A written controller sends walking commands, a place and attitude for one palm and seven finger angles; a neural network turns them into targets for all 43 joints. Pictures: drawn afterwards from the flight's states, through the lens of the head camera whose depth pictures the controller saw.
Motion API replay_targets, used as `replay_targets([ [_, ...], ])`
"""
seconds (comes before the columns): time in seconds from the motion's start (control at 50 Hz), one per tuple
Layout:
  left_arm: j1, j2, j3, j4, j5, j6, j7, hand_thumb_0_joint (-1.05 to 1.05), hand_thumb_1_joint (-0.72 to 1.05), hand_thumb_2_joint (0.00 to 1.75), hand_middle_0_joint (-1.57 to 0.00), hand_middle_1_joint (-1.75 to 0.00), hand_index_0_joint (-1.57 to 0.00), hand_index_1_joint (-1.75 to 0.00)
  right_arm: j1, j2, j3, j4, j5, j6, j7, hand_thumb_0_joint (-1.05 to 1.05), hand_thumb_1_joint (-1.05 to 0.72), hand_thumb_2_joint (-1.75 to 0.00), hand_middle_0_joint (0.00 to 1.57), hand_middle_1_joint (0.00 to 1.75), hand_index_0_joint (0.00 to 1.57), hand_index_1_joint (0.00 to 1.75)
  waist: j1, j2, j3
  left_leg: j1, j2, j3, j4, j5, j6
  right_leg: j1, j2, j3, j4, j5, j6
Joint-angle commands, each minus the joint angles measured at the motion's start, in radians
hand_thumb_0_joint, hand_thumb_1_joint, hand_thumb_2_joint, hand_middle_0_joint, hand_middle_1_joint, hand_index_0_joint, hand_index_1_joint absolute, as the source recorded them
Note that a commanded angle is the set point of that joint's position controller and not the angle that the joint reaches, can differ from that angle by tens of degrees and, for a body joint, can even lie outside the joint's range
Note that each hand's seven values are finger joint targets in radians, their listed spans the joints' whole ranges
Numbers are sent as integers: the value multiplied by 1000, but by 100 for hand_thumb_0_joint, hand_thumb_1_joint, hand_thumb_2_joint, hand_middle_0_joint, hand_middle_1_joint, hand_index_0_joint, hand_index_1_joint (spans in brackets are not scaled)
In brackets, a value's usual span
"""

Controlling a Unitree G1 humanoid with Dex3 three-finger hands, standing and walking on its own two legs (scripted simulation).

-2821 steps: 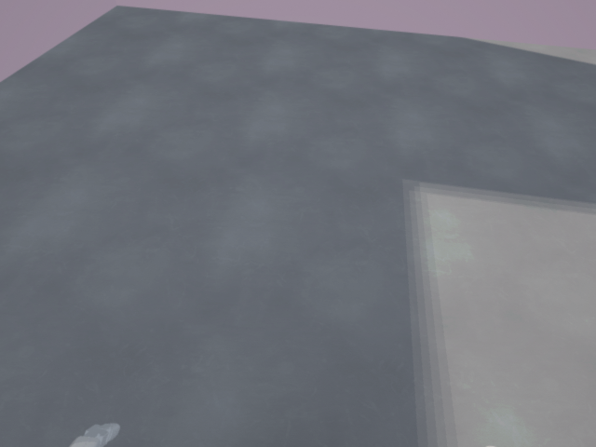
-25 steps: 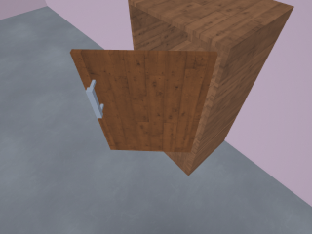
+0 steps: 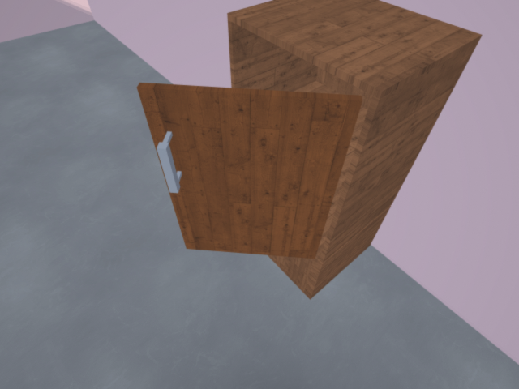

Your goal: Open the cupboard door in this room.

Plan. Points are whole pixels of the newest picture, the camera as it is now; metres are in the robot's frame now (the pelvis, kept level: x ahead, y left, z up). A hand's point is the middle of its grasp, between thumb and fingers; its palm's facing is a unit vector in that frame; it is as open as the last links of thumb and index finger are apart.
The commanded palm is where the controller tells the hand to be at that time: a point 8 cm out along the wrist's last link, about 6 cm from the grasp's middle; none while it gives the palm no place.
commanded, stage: come to a stop and stand still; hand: left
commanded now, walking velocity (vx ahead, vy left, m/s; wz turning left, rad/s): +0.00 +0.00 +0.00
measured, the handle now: (171, 163) +0.56 +0.24 -0.02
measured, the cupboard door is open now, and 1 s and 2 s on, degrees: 45 45 45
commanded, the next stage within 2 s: look again from close up in 0.02 s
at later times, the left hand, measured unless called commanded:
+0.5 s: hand out of the picture +0.01 +0.20 -0.17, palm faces +0.02 -0.98 -0.22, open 7.3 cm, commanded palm none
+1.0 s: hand (142, 304) +0.24 +0.20 +0.00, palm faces +0.12 -0.99 -0.01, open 7.8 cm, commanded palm +0.14 +0.27 -0.06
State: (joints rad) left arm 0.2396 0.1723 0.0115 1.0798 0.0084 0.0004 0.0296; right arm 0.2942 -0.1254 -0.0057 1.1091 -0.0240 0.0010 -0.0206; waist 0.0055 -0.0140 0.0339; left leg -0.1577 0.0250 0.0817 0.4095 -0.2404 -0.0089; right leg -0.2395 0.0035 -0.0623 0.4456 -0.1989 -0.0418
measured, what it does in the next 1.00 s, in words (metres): stands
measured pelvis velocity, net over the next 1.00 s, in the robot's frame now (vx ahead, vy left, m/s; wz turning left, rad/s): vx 0.01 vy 0.02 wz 0.02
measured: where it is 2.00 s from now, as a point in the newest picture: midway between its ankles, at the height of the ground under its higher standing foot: outside the picture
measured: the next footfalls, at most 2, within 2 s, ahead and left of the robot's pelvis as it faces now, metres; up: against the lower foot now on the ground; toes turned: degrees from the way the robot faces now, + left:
none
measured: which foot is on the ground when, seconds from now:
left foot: down 0.00-1.00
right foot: down 0.00-1.00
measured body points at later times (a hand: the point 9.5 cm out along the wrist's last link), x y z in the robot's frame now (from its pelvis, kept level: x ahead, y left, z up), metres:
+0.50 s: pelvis +0.01 +0.03 +0.00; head +0.01 +0.01 +0.45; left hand +0.01 +0.25 -0.15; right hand +0.00 -0.18 -0.17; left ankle -0.01 +0.12 -0.74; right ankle +0.03 -0.09 -0.74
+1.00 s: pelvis +0.01 +0.02 -0.03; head +0.02 +0.02 +0.42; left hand +0.22 +0.25 +0.00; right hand +0.18 -0.25 -0.10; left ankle -0.01 +0.12 -0.74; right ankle +0.03 -0.09 -0.74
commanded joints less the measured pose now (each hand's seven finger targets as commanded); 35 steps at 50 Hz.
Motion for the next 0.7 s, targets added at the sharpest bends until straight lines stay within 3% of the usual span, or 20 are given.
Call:
replay_targets([
  [0.0,54,75,11,-28,3,-20,3,0,90,90,-20,-30,-20,-30,75,-81,-7,-12,7,-20,-8,0,-90,-90,20,30,20,30,1,18,29,-49,79,-84,-105,-7,27,10,-109,137,-122,-46,-3],
  [0.08,79,62,6,-7,3,-24,4,0,90,90,-20,-30,-20,-30,90,-75,-3,2,9,-24,-12,0,-90,-90,20,30,20,30,0,13,28,-43,83,-85,-110,14,27,22,-106,126,-114,-8,-4],
  [0.1,190,94,0,36,11,-40,42,0,90,90,-20,-30,-20,-30,-58,-138,-15,-69,19,-33,1,0,-90,-90,20,30,20,30,52,36,51,-107,96,-26,113,16,0,28,-175,165,-83,332,25],
  [0.12,132,143,6,-14,6,-47,33,0,90,90,-20,-30,-20,-30,32,-78,-12,-94,17,-13,5,0,-90,-90,20,30,20,30,-27,36,-63,-75,33,-50,129,-136,-2,12,-229,256,-139,-12,-29],
  [0.14,93,135,7,-30,8,-46,23,0,90,90,-20,-30,-20,-30,64,-67,-11,-74,9,-13,7,0,-90,-90,20,30,20,30,-33,58,-17,-40,30,-55,103,-108,9,-84,-211,249,-162,-247,-53],
  [0.16,70,128,7,-35,11,-51,19,0,90,90,-20,-30,-20,-30,110,-61,-7,-67,3,-17,11,0,-90,-90,20,30,20,30,-52,59,-45,-9,38,-56,93,-55,15,-105,-184,204,-135,-232,-53],
  [0.18,65,104,4,-38,9,-51,17,0,90,90,-20,-30,-20,-30,132,-63,-5,-67,3,-21,10,0,-90,-90,20,30,20,30,-54,52,-34,-25,46,-75,67,-39,20,-105,-153,172,-106,-215,-41],
  [0.24,88,57,-6,-25,5,-40,11,0,90,90,-20,-30,-20,-30,112,-81,-3,-79,5,-29,3,0,-90,-90,20,30,20,30,-30,36,47,-127,78,-124,-35,-70,43,-67,-99,137,-55,-160,-17],
  [0.28,104,47,-9,-16,6,-39,9,0,90,90,-20,-30,-20,-30,102,-88,2,-82,5,-38,0,0,-90,-90,20,30,20,30,-15,60,64,-155,90,-138,-73,-49,49,-26,-87,118,-23,-74,-13],
  [0.34,120,39,-12,-4,4,-38,8,0,90,90,-20,-30,-20,-30,98,-103,5,-78,8,-43,-4,0,-90,-90,20,30,20,30,-7,0,68,-151,88,-135,-91,-46,52,1,-89,115,-17,-28,-7],
  [0.36,113,40,-12,-6,6,-37,8,0,90,90,-20,-30,-20,-30,100,-98,4,-75,7,-45,-4,0,-90,-90,20,30,20,30,-7,24,80,-150,87,-135,-101,-33,53,0,-90,111,-14,-18,-6],
  [0.54,100,59,-4,-6,3,-33,9,0,90,90,-20,-30,-20,-30,89,-114,6,-43,8,-48,-9,0,-90,-90,20,30,20,30,-4,3,38,-72,88,-111,-92,75,52,32,-102,108,-9,69,1],
  [0.68,86,77,0,-3,4,-34,10,0,90,90,-20,-30,-20,-30,68,-118,4,-25,9,-49,-11,0,-90,-90,20,30,20,30,-3,26,18,-33,86,-97,-73,163,48,55,-112,110,-6,157,-1],
])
